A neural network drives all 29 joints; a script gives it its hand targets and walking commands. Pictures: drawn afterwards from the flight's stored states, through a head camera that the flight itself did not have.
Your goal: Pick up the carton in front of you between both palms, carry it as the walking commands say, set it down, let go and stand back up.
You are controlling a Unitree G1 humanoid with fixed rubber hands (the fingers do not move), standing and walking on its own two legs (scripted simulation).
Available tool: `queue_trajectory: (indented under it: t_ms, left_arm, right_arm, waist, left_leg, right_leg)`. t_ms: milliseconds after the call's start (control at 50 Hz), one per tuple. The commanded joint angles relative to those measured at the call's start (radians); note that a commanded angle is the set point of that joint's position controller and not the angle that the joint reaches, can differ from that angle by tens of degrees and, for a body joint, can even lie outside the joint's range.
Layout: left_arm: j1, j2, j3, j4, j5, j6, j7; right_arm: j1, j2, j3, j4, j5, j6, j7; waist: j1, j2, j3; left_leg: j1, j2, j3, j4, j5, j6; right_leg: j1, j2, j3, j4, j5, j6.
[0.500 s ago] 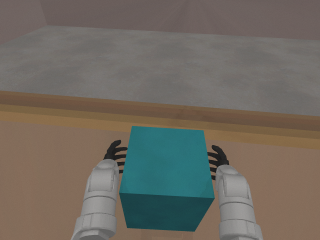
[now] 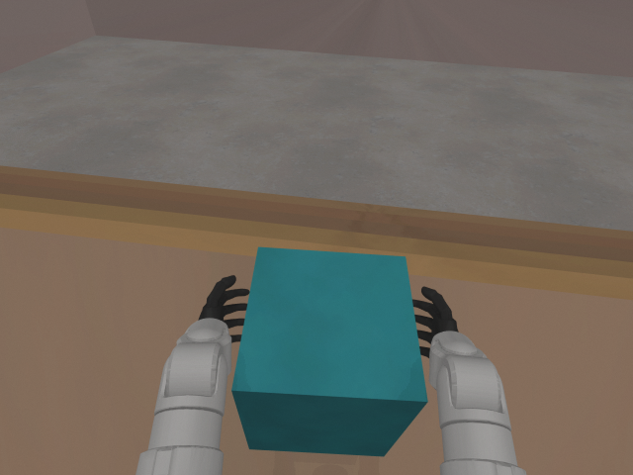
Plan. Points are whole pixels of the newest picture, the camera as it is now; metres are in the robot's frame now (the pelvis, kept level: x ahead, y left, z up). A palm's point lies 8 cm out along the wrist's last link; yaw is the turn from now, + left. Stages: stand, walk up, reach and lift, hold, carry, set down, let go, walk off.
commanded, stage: carry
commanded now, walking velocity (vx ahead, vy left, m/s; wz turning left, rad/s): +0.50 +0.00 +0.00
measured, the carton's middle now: (324, 357) +0.31 +0.00 -0.02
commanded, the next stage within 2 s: none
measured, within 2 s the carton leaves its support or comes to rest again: neither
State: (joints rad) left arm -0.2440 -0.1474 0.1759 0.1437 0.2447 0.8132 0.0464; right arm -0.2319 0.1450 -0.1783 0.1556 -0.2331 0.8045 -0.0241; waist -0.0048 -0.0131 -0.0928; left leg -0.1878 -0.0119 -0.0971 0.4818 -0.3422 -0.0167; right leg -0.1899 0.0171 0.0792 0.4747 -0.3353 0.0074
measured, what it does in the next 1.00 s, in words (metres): walks ahead: right foot, then left foot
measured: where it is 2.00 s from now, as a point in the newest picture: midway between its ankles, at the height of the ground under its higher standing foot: (321, 285)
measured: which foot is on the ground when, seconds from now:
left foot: down 0.00-0.42, up 0.44-0.74, down 0.76-1.00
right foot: down 0.00-0.18, up 0.20-0.38, down 0.40-0.78, up 0.80-1.00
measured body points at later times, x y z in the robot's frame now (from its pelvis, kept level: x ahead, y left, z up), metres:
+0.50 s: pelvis +0.20 +0.00 -0.01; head +0.16 +0.01 +0.44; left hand +0.44 +0.16 +0.07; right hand +0.44 -0.14 +0.08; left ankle +0.07 +0.11 -0.68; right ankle +0.19 -0.08 -0.74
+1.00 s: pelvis +0.49 +0.06 +0.00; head +0.48 +0.07 +0.45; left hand +0.74 +0.18 +0.07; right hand +0.70 -0.12 +0.07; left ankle +0.47 +0.14 -0.74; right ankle +0.52 -0.08 -0.68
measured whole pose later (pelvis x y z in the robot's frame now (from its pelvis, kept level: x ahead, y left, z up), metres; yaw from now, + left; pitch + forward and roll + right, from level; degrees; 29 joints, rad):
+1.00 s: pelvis +0.49 +0.06 +0.00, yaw -3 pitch +4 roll -1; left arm 0.10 -0.14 0.03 -0.45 0.03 1.08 0.13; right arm 0.14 0.14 -0.03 -0.49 -0.03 1.11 -0.15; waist -0.06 0.00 -0.14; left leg -0.20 0.05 0.23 0.35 -0.23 0.04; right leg -0.58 -0.09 -0.10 0.92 -0.26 -0.01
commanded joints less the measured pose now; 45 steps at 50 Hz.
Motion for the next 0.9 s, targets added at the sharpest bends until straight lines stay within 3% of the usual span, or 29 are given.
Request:
queue_trajectory:
  t_ms: [0, 40, 60, 80, 100, 140, 160, 180, 200, 220, 260, 320, 340, 360, 380, 420, 460, 540, 600, 640, 660, 680, 700, 720, 740, 760, 780, 820, 880]
  left_arm:
    - [-0.423, -0.976, -0.698, -0.177, -0.366, 0.047, -0.229]
    - [-0.441, -0.935, -0.737, -0.333, -0.398, 0.077, -0.208]
    - [-0.471, -0.950, -0.764, -0.371, -0.431, 0.103, -0.198]
    - [-0.450, -0.934, -0.755, -0.386, -0.415, 0.133, -0.182]
    - [-0.429, -0.915, -0.777, -0.439, -0.441, 0.152, -0.165]
    - [-0.383, -0.889, -0.776, -0.446, -0.438, 0.204, -0.139]
    - [-0.382, -0.873, -0.782, -0.505, -0.427, 0.219, -0.123]
    - [-0.352, -0.841, -0.781, -0.504, -0.435, 0.237, -0.112]
    - [-0.353, -0.846, -0.775, -0.537, -0.467, 0.250, -0.097]
    - [-0.293, -0.831, -0.757, -0.547, -0.474, 0.268, -0.086]
    - [-0.185, -0.829, -0.733, -0.574, -0.457, 0.297, -0.035]
    - [-0.098, -0.809, -0.691, -0.702, -0.449, 0.310, 0.026]
    - [-0.063, -0.807, -0.675, -0.706, -0.428, 0.315, 0.047]
    - [-0.043, -0.767, -0.641, -0.684, -0.407, 0.319, 0.066]
    - [-0.069, -0.731, -0.624, -0.690, -0.386, 0.324, 0.086]
    - [-0.063, -0.717, -0.590, -0.723, -0.389, 0.328, 0.118]
    - [-0.166, -0.689, -0.607, -0.785, -0.410, 0.325, 0.137]
    - [-0.116, -0.667, -0.669, -0.737, -0.458, 0.308, 0.126]
    - [-0.038, -0.647, -0.658, -0.702, -0.461, 0.296, 0.124]
    - [-0.063, -0.668, -0.699, -0.756, -0.471, 0.285, 0.109]
    - [-0.050, -0.641, -0.680, -0.755, -0.464, 0.286, 0.106]
    - [0.002, -0.651, -0.689, -0.722, -0.440, 0.298, 0.095]
    - [0.016, -0.618, -0.687, -0.714, -0.444, 0.305, 0.092]
    - [0.003, -0.611, -0.686, -0.737, -0.449, 0.304, 0.084]
    - [-0.011, -0.613, -0.692, -0.771, -0.443, 0.308, 0.077]
    - [-0.019, -0.600, -0.692, -0.724, -0.444, 0.314, 0.069]
    - [-0.060, -0.638, -0.711, -0.791, -0.465, 0.298, 0.059]
    - [0.025, -0.687, -0.680, -0.701, -0.421, 0.282, 0.047]
    - [0.053, -0.740, -0.672, -0.661, -0.374, 0.259, 0.042]
  right_arm:
    - [-0.501, 0.951, 0.713, -0.250, 0.369, 0.037, 0.222]
    - [-0.509, 0.946, 0.778, -0.373, 0.398, 0.083, 0.200]
    - [-0.507, 0.921, 0.779, -0.420, 0.410, 0.106, 0.186]
    - [-0.524, 0.939, 0.788, -0.441, 0.422, 0.127, 0.176]
    - [-0.458, 0.905, 0.770, -0.456, 0.421, 0.149, 0.160]
    - [-0.354, 0.829, 0.724, -0.433, 0.399, 0.191, 0.121]
    - [-0.308, 0.838, 0.701, -0.453, 0.384, 0.209, 0.103]
    - [-0.313, 0.828, 0.713, -0.513, 0.375, 0.227, 0.079]
    - [-0.315, 0.832, 0.728, -0.569, 0.391, 0.244, 0.053]
    - [-0.299, 0.808, 0.737, -0.633, 0.400, 0.264, 0.032]
    - [-0.243, 0.799, 0.726, -0.680, 0.425, 0.296, -0.004]
    - [-0.107, 0.782, 0.694, -0.754, 0.433, 0.319, -0.041]
    - [-0.136, 0.768, 0.681, -0.796, 0.437, 0.326, -0.049]
    - [-0.173, 0.732, 0.676, -0.819, 0.439, 0.339, -0.058]
    - [-0.190, 0.686, 0.674, -0.814, 0.427, 0.343, -0.080]
    - [-0.179, 0.674, 0.665, -0.816, 0.459, 0.357, -0.106]
    - [-0.099, 0.656, 0.617, -0.717, 0.427, 0.348, -0.127]
    - [-0.044, 0.651, 0.552, -0.685, 0.350, 0.300, -0.162]
    - [-0.024, 0.632, 0.575, -0.700, 0.354, 0.292, -0.171]
    - [-0.010, 0.664, 0.592, -0.725, 0.360, 0.279, -0.160]
    - [-0.014, 0.654, 0.621, -0.744, 0.380, 0.281, -0.150]
    - [-0.017, 0.655, 0.630, -0.759, 0.385, 0.278, -0.142]
    - [0.019, 0.622, 0.628, -0.726, 0.377, 0.290, -0.139]
    - [0.019, 0.618, 0.620, -0.735, 0.376, 0.290, -0.135]
    - [0.034, 0.629, 0.619, -0.724, 0.371, 0.289, -0.127]
    - [0.047, 0.617, 0.617, -0.706, 0.360, 0.296, -0.125]
    - [0.011, 0.674, 0.647, -0.757, 0.368, 0.286, -0.117]
    - [-0.080, 0.714, 0.706, -0.812, 0.404, 0.274, -0.094]
    - [-0.107, 0.729, 0.747, -0.819, 0.424, 0.257, -0.061]
  waist:
    - [0.020, -0.059, -0.219]
    - [0.018, -0.104, -0.222]
    - [0.015, -0.147, -0.190]
    - [0.002, -0.107, -0.171]
    - [-0.007, -0.017, -0.212]
    - [-0.023, 0.384, -0.146]
    - [-0.026, 0.341, -0.130]
    - [-0.031, 0.210, -0.063]
    - [-0.032, 0.089, -0.070]
    - [-0.029, 0.034, -0.103]
    - [-0.012, 0.164, -0.198]
    - [0.012, 0.153, -0.341]
    - [0.031, 0.021, -0.356]
    - [0.043, -0.203, -0.311]
    - [0.042, -0.233, -0.279]
    - [0.028, -0.056, -0.222]
    - [0.027, -0.004, -0.159]
    - [0.026, -0.081, -0.127]
    - [0.027, -0.137, -0.104]
    - [0.019, -0.088, -0.127]
    - [0.019, -0.152, -0.121]
    - [0.009, -0.102, -0.168]
    - [-0.012, -0.055, -0.194]
    - [-0.028, 0.098, -0.228]
    - [-0.019, 0.333, -0.292]
    - [-0.028, 0.229, -0.215]
    - [-0.029, 0.119, -0.211]
    - [-0.007, 0.004, -0.210]
    - [0.000, 0.095, -0.144]
  left_leg:
    - [-0.141, 0.025, 0.076, 0.019, -0.108, -0.011]
    - [-0.184, -0.003, 0.131, 0.115, -0.135, -0.012]
    - [-0.184, 0.000, 0.153, 0.084, -0.110, -0.001]
    - [-0.110, -0.013, 0.164, 0.049, -0.071, 0.004]
    - [0.001, 0.031, 0.102, -0.071, -0.092, 0.032]
    - [0.264, 0.300, -0.352, -0.254, -0.143, 0.150]
    - [0.334, 0.370, -0.388, -0.241, 0.022, 0.210]
    - [0.324, 0.391, -0.419, -0.211, 0.185, 0.236]
    - [0.284, 0.359, -0.372, -0.204, 0.324, 0.240]
    - [0.273, 0.360, -0.326, -0.196, 0.406, 0.224]
    - [0.285, 0.277, -0.130, -0.137, 0.476, 0.161]
    - [0.030, 0.168, 0.136, 0.075, 0.542, 0.056]
    - [-0.180, 0.125, 0.188, 0.187, 0.329, 0.013]
    - [-0.451, 0.042, 0.246, 0.429, 0.051, -0.023]
    - [-0.597, 0.031, 0.158, 0.536, -0.201, 0.010]
    - [-0.586, 0.123, 0.096, 0.645, -0.157, 0.046]
    - [-0.583, 0.131, 0.116, 0.535, -0.091, 0.040]
    - [-0.430, 0.109, 0.216, 0.265, 0.103, 0.010]
    - [-0.334, 0.059, 0.291, 0.085, 0.135, 0.025]
    - [-0.152, 0.024, 0.347, 0.012, 0.219, 0.026]
    - [-0.078, 0.012, 0.352, 0.020, 0.236, 0.027]
    - [0.052, -0.002, 0.372, 0.036, 0.197, 0.053]
    - [0.222, 0.049, 0.307, 0.021, 0.114, 0.091]
    - [0.347, 0.239, -0.010, -0.057, -0.027, 0.182]
    - [0.450, 0.460, -0.451, -0.251, -0.054, 0.258]
    - [0.378, 0.475, -0.472, -0.276, 0.044, 0.295]
    - [0.315, 0.453, -0.392, -0.254, 0.156, 0.283]
    - [0.197, 0.419, -0.239, -0.259, 0.168, 0.206]
    - [0.053, 0.350, -0.044, -0.355, 0.010, 0.147]
  right_leg:
    - [0.034, -0.101, 0.065, -0.105, -0.202, -0.064]
    - [0.027, -0.188, 0.184, -0.186, -0.332, -0.096]
    - [-0.009, -0.213, 0.185, -0.166, -0.315, -0.111]
    - [-0.092, -0.197, 0.152, -0.152, -0.292, -0.104]
    - [-0.150, -0.156, 0.050, -0.045, -0.267, -0.069]
    - [-0.532, -0.003, -0.181, 0.352, -0.139, 0.021]
    - [-0.628, -0.052, -0.167, 0.378, -0.165, 0.024]
    - [-0.709, -0.070, -0.147, 0.398, -0.177, 0.018]
    - [-0.652, -0.043, -0.179, 0.344, -0.221, 0.013]
    - [-0.598, -0.047, -0.167, 0.295, -0.181, 0.003]
    - [-0.451, -0.010, -0.228, 0.155, -0.057, 0.004]
    - [0.151, 0.018, -0.303, -0.093, 0.197, -0.004]
    - [0.351, -0.092, -0.138, -0.092, 0.137, -0.049]
    - [0.449, -0.355, 0.262, -0.183, 0.051, -0.164]
    - [0.479, -0.453, 0.393, -0.227, 0.102, -0.258]
    - [0.327, -0.444, 0.365, -0.239, 0.067, -0.251]
    - [0.250, -0.400, 0.251, -0.295, 0.004, -0.226]
    - [0.127, -0.290, -0.035, -0.329, 0.086, -0.148]
    - [0.150, -0.277, -0.112, -0.277, 0.247, -0.127]
    - [0.076, -0.255, -0.177, -0.182, 0.337, -0.105]
    - [0.017, -0.245, -0.193, -0.124, 0.351, -0.089]
    - [-0.026, -0.201, -0.248, -0.023, 0.370, -0.068]
    - [-0.136, -0.173, -0.289, 0.148, 0.374, -0.036]
    - [-0.338, -0.107, -0.312, 0.427, 0.225, 0.004]
    - [-0.533, -0.006, -0.248, 0.683, -0.147, 0.028]
    - [-0.594, -0.068, -0.117, 0.795, -0.183, 0.005]
    - [-0.591, -0.096, -0.102, 0.814, -0.155, -0.016]
    - [-0.520, -0.157, -0.055, 0.729, -0.039, -0.036]
    - [-0.441, -0.144, -0.129, 0.519, 0.055, -0.017]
